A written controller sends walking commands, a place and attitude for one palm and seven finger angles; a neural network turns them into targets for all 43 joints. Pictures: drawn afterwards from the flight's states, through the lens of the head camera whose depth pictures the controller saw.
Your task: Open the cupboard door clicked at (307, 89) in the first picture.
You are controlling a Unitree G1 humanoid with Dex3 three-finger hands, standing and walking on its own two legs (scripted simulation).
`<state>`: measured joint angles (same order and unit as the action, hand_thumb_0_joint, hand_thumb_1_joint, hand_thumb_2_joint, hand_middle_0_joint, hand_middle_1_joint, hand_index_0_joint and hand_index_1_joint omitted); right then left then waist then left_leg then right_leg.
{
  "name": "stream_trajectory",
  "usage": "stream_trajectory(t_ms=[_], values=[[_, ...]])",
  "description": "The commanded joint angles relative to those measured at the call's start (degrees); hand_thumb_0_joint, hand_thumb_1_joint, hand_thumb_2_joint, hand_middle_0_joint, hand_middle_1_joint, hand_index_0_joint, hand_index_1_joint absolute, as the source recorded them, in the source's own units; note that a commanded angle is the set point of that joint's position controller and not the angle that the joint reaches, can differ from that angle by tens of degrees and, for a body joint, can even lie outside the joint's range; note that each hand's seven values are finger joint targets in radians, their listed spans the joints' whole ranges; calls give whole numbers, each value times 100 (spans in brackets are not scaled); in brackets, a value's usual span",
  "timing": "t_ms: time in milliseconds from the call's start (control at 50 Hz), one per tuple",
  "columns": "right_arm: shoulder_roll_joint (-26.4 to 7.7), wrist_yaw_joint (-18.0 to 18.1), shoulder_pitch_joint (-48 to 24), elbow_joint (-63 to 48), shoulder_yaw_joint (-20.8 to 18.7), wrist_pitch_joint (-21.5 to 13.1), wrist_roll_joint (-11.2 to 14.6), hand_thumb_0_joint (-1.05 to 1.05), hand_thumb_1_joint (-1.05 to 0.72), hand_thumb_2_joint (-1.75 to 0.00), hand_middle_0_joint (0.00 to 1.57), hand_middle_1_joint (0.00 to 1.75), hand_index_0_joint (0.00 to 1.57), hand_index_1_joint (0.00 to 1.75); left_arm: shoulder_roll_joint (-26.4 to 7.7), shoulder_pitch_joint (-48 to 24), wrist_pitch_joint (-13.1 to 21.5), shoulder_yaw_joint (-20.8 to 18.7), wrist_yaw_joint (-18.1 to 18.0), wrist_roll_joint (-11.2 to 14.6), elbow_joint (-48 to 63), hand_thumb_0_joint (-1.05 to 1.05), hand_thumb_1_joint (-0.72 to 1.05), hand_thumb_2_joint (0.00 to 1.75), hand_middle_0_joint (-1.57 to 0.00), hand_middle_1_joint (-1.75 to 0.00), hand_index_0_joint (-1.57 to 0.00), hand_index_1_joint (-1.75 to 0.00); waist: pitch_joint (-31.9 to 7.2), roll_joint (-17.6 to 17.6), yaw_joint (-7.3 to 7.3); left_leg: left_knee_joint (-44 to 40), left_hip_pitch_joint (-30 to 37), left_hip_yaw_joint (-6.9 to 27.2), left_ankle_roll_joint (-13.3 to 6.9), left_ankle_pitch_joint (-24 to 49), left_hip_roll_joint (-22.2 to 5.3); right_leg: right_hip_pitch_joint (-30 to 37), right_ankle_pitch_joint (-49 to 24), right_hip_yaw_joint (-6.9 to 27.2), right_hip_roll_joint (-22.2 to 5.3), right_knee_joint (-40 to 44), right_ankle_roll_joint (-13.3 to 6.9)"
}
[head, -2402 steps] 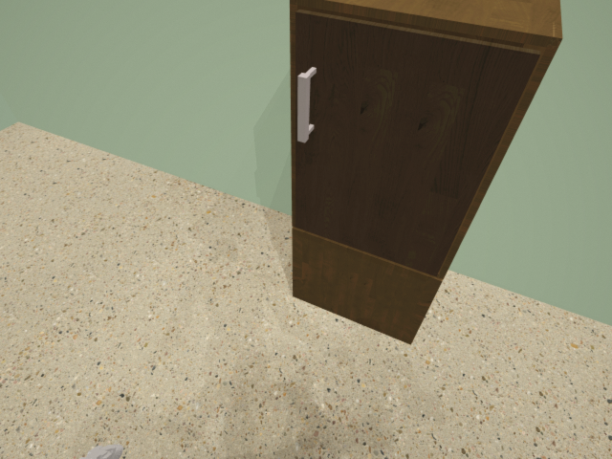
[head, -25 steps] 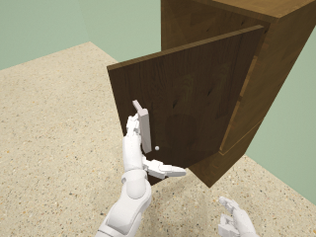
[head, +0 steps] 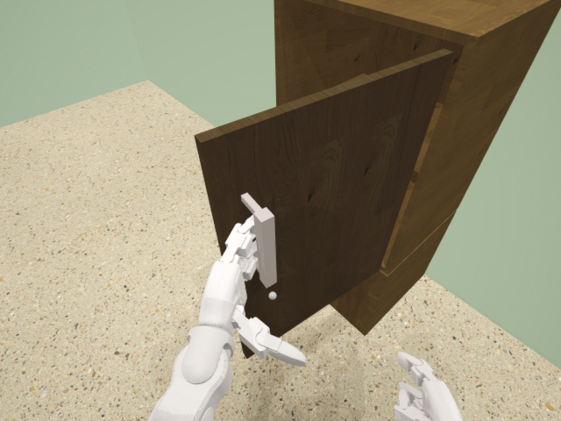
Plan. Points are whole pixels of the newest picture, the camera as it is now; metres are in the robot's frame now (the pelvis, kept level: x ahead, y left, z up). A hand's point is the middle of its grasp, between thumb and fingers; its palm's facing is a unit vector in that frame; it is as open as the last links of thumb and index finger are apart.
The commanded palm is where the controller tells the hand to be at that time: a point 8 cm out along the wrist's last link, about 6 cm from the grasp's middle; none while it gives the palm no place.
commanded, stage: slide the hand sideways off the handle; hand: left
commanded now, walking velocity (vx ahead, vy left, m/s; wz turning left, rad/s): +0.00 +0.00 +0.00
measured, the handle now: (258, 242) +0.34 +0.05 +0.10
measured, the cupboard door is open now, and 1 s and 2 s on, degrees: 82 82 82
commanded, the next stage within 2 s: draw the hand back to the body in 0.76 s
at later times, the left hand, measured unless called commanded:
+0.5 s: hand (230, 320) +0.22 +0.08 +0.10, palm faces -0.08 -1.00 -0.03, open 16.3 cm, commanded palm +0.19 +0.14 +0.10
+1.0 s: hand (197, 332) +0.20 +0.11 +0.10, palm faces -0.07 -0.99 -0.08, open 16.3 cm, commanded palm +0.18 +0.18 +0.11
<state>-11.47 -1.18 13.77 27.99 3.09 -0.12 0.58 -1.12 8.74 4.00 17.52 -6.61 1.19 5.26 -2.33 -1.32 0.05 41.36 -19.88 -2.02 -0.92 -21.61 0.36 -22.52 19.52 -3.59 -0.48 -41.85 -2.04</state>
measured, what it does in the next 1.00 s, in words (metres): stands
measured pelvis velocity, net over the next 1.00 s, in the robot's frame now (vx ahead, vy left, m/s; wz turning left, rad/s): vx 0.02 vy -0.01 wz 0.02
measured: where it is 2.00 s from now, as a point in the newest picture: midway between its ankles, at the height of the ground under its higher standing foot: outside the picture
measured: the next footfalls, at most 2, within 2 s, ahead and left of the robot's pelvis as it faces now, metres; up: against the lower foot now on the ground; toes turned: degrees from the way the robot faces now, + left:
none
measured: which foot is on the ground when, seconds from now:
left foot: down 0.00-1.00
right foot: down 0.00-1.00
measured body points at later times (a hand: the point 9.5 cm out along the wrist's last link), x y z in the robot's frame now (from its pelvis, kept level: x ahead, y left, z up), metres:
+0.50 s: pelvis +0.02 -0.01 +0.00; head +0.03 -0.03 +0.45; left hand +0.22 +0.13 +0.10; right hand +0.21 -0.21 -0.07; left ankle +0.00 +0.11 -0.71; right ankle +0.03 -0.10 -0.71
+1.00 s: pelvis +0.02 -0.01 -0.01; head +0.03 -0.02 +0.44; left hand +0.20 +0.17 +0.10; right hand +0.20 -0.22 -0.08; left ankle +0.00 +0.11 -0.71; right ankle +0.03 -0.10 -0.71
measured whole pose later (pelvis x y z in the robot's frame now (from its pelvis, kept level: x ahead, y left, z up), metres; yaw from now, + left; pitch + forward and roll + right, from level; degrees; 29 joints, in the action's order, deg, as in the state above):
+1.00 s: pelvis +0.02 -0.01 -0.01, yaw +1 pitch +4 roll +0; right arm -13.1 1.8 16.5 25.9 2.6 -8.6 1.4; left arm -11.0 31.7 8.9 3.6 6.4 8.2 23.8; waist -4.6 -2.8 0.8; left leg 48.3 -26.2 -0.1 -0.2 -26.2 -0.5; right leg -27.7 23.8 -5.4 0.1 -47.2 -2.5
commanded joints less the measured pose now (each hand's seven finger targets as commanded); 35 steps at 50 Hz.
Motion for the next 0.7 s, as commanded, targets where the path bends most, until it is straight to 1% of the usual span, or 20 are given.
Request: stream_trajectory(t_ms=[0, 60, 100, 120, 180, 200, 220, 260, 320, 340, 360, 400, 420, 480, 540, 560, 600, 620, 640, 680], values=[[-460, 45, -883, -1081, -194, -291, 31, 0, -90, -90, 20, 30, 20, 30, -102, -830, 383, -287, 21, -47, 1551, 0, -50, 30, -15, -30, -15, -30, -458, 425, 113, -745, -87, 233, -59, 378, 10, 353, -117, 266, -19, 950, -11], [-453, 85, -922, -1142, -187, -295, 36, 0, -90, -90, 20, 30, 20, 30, -215, -507, 360, -431, 113, 36, 1803, 0, -50, 30, -15, -30, -15, -30, -520, 331, 158, -730, -44, 201, -59, 438, 21, 446, -173, 311, -24, 993, -6], [-457, 123, -888, -1132, -184, -332, 40, 0, -90, -90, 20, 30, 20, 30, -282, -399, 383, -534, 180, 126, 1970, 0, -50, 30, -15, -30, -15, -30, -627, 406, 121, -675, -26, 181, -62, 519, 28, 503, -304, 335, -21, 1001, 21], [-459, 131, -862, -1138, -186, -370, 41, 0, -90, -90, 20, 30, 20, 30, -220, -345, 407, -481, 225, 169, 2075, 0, -50, 30, -15, -30, -15, -30, -661, 432, 79, -662, -3, 190, -66, 548, 27, 493, -364, 322, -16, 989, 35], [-472, 115, -765, -1146, -196, -470, 49, 0, -90, -90, 20, 30, 20, 30, -188, 165, 472, -470, 331, 242, 2220, 0, -50, 30, -15, -30, -15, -30, -685, 311, 90, -623, 16, 219, -52, 736, 11, 480, -722, 234, 15, 837, 29], [-487, 113, -716, -1133, -204, -491, 49, 0, -90, -90, 20, 30, 20, 30, -260, 311, 492, -545, 356, 253, 2272, 0, -50, 30, -15, -30, -15, -30, -729, 387, 81, -609, 16, 234, -52, 853, 1, 508, -906, 208, 25, 781, 28], [-501, 107, -695, -1153, -218, -505, 51, 0, -90, -90, 20, 30, 20, 30, -296, 481, 512, -578, 392, 239, 2373, 0, -50, 30, -15, -30, -15, -30, -795, 327, 103, -583, 29, 213, -51, 965, 5, 533, -1077, 191, 24, 723, 27], [-518, 109, -656, -1163, -227, -536, 39, 0, -90, -90, 20, 30, 20, 30, -449, 736, 533, -705, 441, 226, 2382, 0, -50, 30, -15, -30, -15, -30, -724, 438, 91, -525, -52, 219, -60, 1011, 5, 497, -1204, 213, 14, 683, 47], [-540, 119, -556, -1200, -249, -587, 35, 0, -90, -90, 20, 30, 20, 30, -586, 1012, 606, -816, 541, 209, 2605, 0, -50, 30, -15, -30, -15, -30, -806, 434, 71, -428, -103, 202, -71, 1103, 17, 492, -1380, 242, -1, 605, 70], [-547, 119, -553, -1214, -247, -598, 35, 0, -90, -90, 20, 30, 20, 30, -557, 1179, 607, -770, 588, 208, 2582, 0, -50, 30, -15, -30, -15, -30, -669, 440, 73, -419, -152, 208, -71, 1068, 12, 435, -1316, 218, 14, 606, 64], [-551, 120, -553, -1242, -245, -634, 35, 0, -90, -90, 20, 30, 20, 30, -581, 1120, 646, -757, 629, 234, 2734, 0, -50, 30, -15, -30, -15, -30, -715, 346, 42, -382, -164, 209, -75, 1031, 20, 396, -1288, 256, -6, 593, 79], [-562, 145, -514, -1247, -253, -690, 50, 0, -90, -90, 20, 30, 20, 30, -670, 1300, 707, -884, 700, 284, 2777, 0, -50, 30, -15, -30, -15, -30, -662, 450, 41, -338, -247, 223, -74, 1007, 21, 366, -1262, 250, 0, 563, 86], [-562, 147, -510, -1271, -256, -727, 52, 0, -90, -90, 20, 30, 20, 30, -624, 1463, 734, -846, 756, 314, 2862, 0, -50, 30, -15, -30, -15, -30, -701, 294, 58, -303, -242, 212, -75, 1035, 31, 356, -1298, 251, -5, 541, 85], [-592, 173, -399, -1256, -268, -803, 63, 0, -90, -90, 20, 30, 20, 30, -839, 1730, 796, -1111, 874, 419, 2953, 0, -50, 30, -15, -30, -15, -30, -800, 318, 61, -209, -328, 218, -72, 1142, 38, 414, -1485, 274, -11, 478, 100], [-613, 198, -351, -1252, -277, -896, 61, 0, -90, -90, 20, 30, 20, 30, -876, 1936, 858, -1172, 994, 506, 2958, 0, -50, 30, -15, -30, -15, -30, -693, 429, 27, -119, -464, 245, -78, 1099, 46, 351, -1481, 324, -26, 484, 132], [-629, 205, -324, -1253, -293, -914, 67, 0, -90, -90, 20, 30, 20, 30, -950, 2040, 895, -1272, 1040, 537, 3022, 0, -50, 30, -15, -30, -15, -30, -785, 432, 41, -99, -489, 242, -76, 1123, 45, 381, -1523, 321, -31, 446, 139], [-629, 217, -305, -1279, -309, -970, 83, 0, -90, -90, 20, 30, 20, 30, -923, 2227, 951, -1236, 1155, 593, 3106, 0, -50, 30, -15, -30, -15, -30, -783, 377, 40, -57, -498, 238, -76, 1147, 48, 339, -1578, 296, -26, 396, 147], [-635, 214, -317, -1304, -306, -999, 91, 0, -90, -90, 20, 30, 20, 30, -899, 2246, 976, -1184, 1206, 613, 3208, 0, -50, 30, -15, -30, -15, -30, -766, 201, 41, -65, -506, 245, -73, 1130, 54, 280, -1502, 268, -20, 372, 132], [-647, 220, -289, -1279, -316, -1035, 93, 0, -90, -90, 20, 30, 20, 30, -925, 2213, 994, -1181, 1232, 632, 3210, 0, -50, 30, -15, -30, -15, -30, -761, 176, 0, -20, -486, 248, -79, 1136, 53, 239, -1481, 285, -18, 370, 130], [-642, 236, -265, -1284, -329, -1080, 95, 0, -90, -90, 20, 30, 20, 30, -968, 2391, 1012, -1266, 1274, 683, 3211, 0, -50, 30, -15, -30, -15, -30, -732, 250, 13, 5, -563, 273, -79, 1088, 47, 189, -1410, 266, -16, 346, 142]])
